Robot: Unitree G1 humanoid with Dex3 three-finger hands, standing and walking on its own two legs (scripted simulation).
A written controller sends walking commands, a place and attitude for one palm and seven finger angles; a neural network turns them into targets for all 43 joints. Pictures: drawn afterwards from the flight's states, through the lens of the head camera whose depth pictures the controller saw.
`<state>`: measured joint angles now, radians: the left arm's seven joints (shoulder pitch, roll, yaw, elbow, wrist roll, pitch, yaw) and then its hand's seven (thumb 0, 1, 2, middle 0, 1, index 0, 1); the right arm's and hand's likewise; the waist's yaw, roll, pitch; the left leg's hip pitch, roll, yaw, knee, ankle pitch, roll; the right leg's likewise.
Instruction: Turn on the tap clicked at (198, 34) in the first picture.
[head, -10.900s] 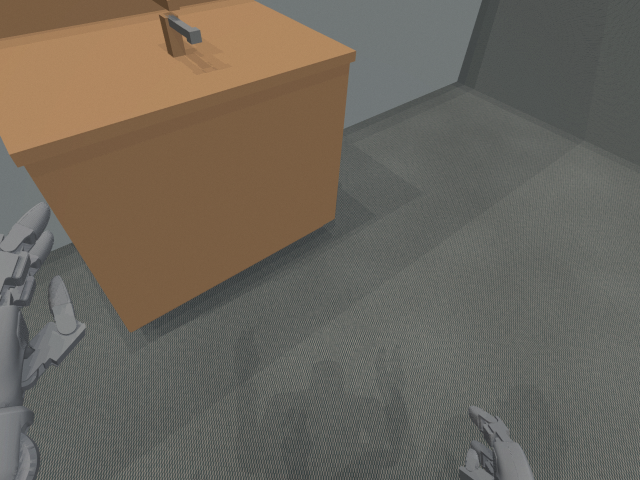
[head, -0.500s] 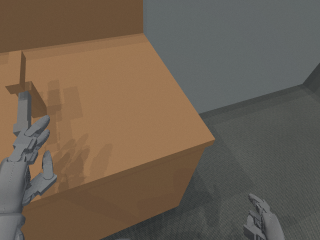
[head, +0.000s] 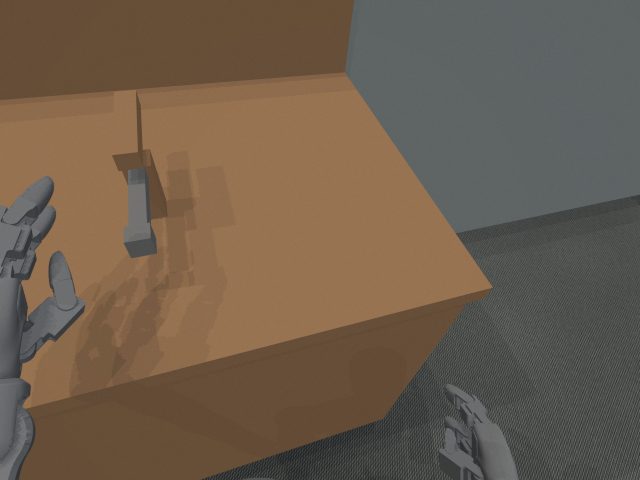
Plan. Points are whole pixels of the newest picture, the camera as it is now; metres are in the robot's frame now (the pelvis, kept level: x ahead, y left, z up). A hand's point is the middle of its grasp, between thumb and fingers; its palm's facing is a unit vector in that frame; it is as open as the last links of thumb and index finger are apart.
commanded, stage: come to a stop and stand still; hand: left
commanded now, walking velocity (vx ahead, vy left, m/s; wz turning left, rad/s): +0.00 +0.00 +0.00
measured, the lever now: (140, 240) +0.33 +0.25 +0.12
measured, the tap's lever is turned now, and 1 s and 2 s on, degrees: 0 0 0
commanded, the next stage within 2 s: look again from close up in 1.06 s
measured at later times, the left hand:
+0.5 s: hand (89, 273) +0.25 +0.25 +0.16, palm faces +0.34 -0.85 -0.41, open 7.4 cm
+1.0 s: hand (119, 270) +0.26 +0.23 +0.17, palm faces +0.36 -0.84 -0.40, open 7.4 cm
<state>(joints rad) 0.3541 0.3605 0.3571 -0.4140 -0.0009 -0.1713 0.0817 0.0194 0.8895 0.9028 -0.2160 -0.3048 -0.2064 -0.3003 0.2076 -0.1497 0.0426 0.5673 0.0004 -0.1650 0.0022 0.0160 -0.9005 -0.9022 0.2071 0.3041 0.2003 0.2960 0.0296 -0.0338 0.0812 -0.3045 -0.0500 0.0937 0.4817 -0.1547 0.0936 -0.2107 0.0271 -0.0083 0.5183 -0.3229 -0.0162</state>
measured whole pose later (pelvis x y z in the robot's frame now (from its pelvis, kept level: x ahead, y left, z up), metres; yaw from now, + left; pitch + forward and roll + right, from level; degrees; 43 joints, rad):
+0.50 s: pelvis +0.03 +0.01 +0.01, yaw +0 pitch -1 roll -1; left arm 0.44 0.39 0.34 -0.50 -0.03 -0.18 0.09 0.02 0.89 0.90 -0.21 -0.30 -0.21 -0.30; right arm 0.19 -0.18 0.03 0.56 0.00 -0.13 -0.03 0.02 -0.90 -0.90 0.21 0.30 0.20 0.30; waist 0.02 -0.03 0.07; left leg -0.24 -0.08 0.09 0.37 -0.14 0.10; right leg -0.14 0.00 0.00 0.40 -0.25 0.00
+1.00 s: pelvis +0.04 -0.02 +0.01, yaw +1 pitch +0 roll -1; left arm 0.45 0.38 0.34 -0.45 -0.05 -0.17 0.10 0.02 0.89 0.90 -0.21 -0.30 -0.21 -0.30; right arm 0.20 -0.22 0.02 0.57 0.02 -0.08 -0.04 0.02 -0.90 -0.90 0.20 0.30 0.20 0.30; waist 0.01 0.01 0.03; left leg -0.26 -0.03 0.06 0.42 -0.17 0.07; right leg -0.12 0.06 -0.03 0.36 -0.24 -0.04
